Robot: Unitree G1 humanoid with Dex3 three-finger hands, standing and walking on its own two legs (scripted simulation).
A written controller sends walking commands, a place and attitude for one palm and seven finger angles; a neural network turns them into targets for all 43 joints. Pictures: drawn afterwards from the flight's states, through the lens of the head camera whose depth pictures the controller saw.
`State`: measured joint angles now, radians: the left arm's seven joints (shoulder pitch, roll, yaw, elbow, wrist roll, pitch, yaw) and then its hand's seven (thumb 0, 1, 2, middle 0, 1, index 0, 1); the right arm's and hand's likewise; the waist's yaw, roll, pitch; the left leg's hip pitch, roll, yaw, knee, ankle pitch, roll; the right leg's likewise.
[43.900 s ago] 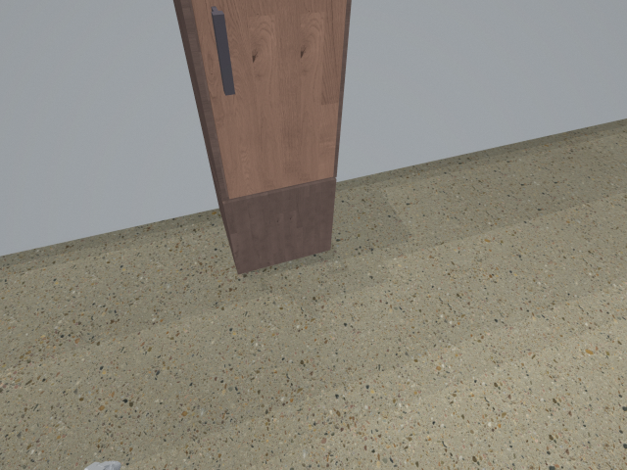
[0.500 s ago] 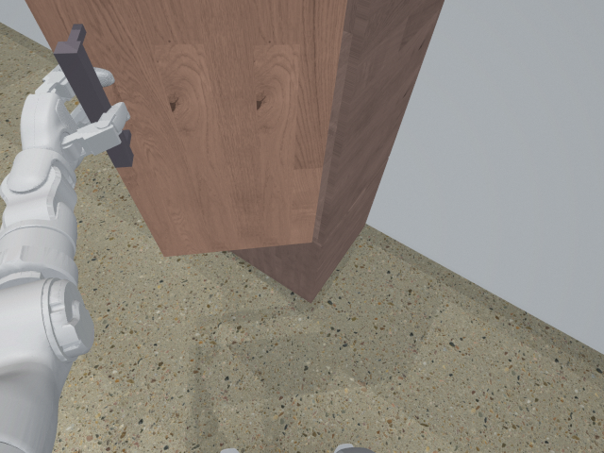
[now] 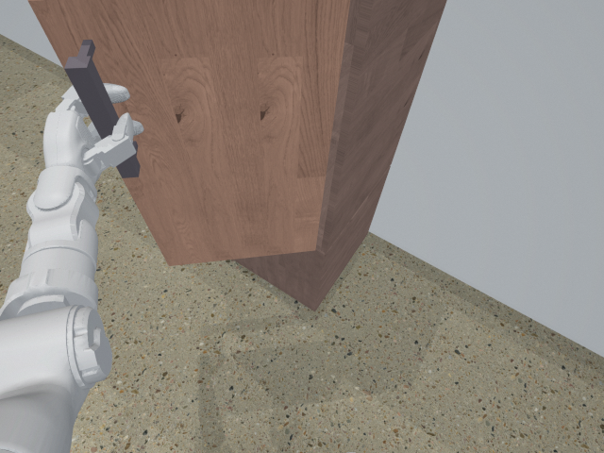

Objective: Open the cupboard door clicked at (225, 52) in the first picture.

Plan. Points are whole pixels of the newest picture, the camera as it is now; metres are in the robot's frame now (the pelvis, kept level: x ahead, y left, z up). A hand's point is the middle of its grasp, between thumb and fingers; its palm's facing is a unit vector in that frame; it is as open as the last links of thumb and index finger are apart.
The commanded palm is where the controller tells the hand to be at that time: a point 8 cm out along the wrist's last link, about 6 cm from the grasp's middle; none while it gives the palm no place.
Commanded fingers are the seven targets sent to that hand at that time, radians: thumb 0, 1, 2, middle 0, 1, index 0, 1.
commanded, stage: pull the door open along its arc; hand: left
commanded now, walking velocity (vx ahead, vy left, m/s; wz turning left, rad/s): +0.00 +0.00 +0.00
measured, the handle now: (111, 114) +0.54 +0.23 +0.14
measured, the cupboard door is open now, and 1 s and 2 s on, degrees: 42 88 86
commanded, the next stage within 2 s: open thumb and fingers to let go in 0.88 s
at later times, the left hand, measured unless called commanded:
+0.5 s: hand (171, 218) +0.36 +0.13 +0.15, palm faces +0.46 -0.89 +0.07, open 6.3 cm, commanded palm +0.29 +0.16 +0.14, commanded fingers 0.00 0.90 0.90 -0.40 -1.35 -0.40 -1.35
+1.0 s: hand (246, 271) +0.29 +0.05 +0.15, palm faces +0.41 -0.91 -0.01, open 6.4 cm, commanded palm +0.24 +0.09 +0.14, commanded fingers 0.00 0.76 0.84 -0.39 -1.34 -0.39 -1.34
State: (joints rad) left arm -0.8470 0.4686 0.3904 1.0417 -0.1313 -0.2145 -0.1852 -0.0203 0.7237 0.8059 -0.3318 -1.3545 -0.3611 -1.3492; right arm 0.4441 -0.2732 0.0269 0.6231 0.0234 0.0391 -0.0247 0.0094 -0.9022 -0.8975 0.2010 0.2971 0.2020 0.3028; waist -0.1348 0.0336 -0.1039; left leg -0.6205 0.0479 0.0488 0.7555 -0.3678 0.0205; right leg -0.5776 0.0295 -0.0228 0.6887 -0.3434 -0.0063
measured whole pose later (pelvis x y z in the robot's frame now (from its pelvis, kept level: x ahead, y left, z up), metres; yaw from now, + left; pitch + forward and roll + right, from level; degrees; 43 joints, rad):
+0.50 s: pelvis +0.01 -0.01 +0.01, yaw +3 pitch +3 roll -1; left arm -0.19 -0.07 0.02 0.05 -0.05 0.17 0.48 0.01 0.68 0.75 -0.29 -1.29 -0.32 -1.30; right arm 0.14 -0.20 0.03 0.57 -0.02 0.05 0.00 0.01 -0.90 -0.90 0.20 0.30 0.20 0.30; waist 0.01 0.04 -0.09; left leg -0.34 0.02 0.02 0.63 -0.34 0.01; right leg -0.30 0.00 -0.05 0.60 -0.36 -0.01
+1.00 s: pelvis +0.01 -0.04 +0.01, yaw +5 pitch -2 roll +0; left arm 0.07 -0.08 -0.27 -0.19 0.02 0.23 0.59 0.01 0.66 0.72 -0.30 -1.32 -0.31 -1.32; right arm 0.15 -0.19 0.02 0.64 -0.03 0.11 0.02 0.02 -0.90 -0.90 0.20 0.30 0.20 0.30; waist 0.00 0.07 -0.04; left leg -0.24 0.03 -0.02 0.61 -0.33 -0.03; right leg -0.19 0.02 -0.10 0.59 -0.36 -0.05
